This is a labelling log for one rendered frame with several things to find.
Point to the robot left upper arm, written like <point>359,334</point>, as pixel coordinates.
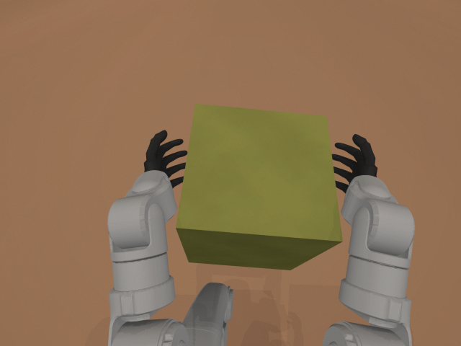
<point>155,332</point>

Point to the robot right forearm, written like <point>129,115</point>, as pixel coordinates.
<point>380,251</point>

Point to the robot left hand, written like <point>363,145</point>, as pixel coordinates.
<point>155,160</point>

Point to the carton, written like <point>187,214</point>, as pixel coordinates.
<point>258,190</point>

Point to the robot right upper arm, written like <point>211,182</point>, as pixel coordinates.
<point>345,333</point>

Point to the robot right hand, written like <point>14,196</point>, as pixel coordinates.
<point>365,158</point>

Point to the robot left thigh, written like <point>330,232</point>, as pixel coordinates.
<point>204,319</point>

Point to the robot left forearm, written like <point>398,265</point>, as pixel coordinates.
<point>138,248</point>

